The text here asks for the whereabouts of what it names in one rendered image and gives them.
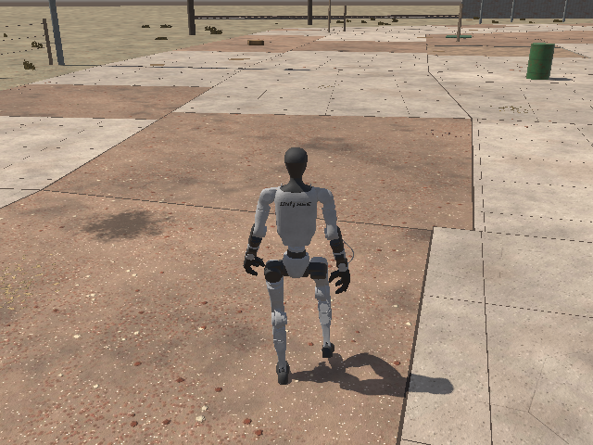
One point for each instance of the robot left thigh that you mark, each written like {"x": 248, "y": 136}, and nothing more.
{"x": 274, "y": 275}

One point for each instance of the robot head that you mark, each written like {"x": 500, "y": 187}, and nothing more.
{"x": 295, "y": 160}

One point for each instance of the robot left hand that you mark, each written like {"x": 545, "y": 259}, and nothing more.
{"x": 256, "y": 262}

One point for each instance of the robot left forearm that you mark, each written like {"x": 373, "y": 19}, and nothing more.
{"x": 253, "y": 245}

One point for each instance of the robot right hand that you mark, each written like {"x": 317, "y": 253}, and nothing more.
{"x": 345, "y": 280}

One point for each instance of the right robot upper arm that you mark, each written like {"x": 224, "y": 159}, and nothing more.
{"x": 326, "y": 197}

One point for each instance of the left robot upper arm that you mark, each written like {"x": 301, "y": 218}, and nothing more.
{"x": 266, "y": 197}

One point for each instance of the robot right forearm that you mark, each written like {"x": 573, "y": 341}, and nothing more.
{"x": 337, "y": 246}

